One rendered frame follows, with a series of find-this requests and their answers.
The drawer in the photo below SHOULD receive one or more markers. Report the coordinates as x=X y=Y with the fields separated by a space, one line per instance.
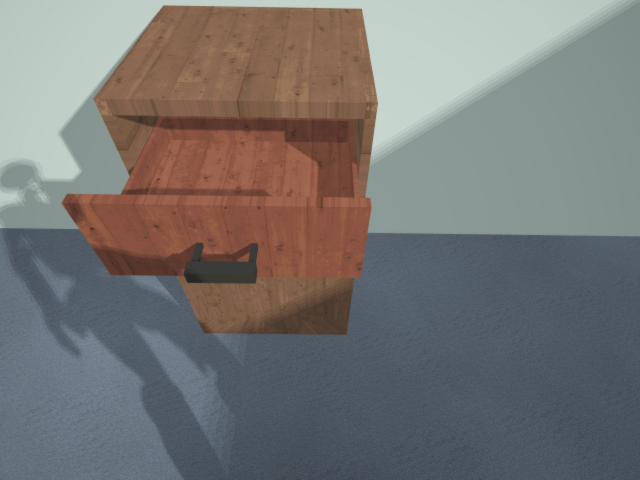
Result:
x=288 y=184

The cabinet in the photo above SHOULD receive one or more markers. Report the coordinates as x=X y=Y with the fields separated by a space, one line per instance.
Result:
x=273 y=62

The handle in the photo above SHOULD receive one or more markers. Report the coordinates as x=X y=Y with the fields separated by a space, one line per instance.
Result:
x=197 y=271

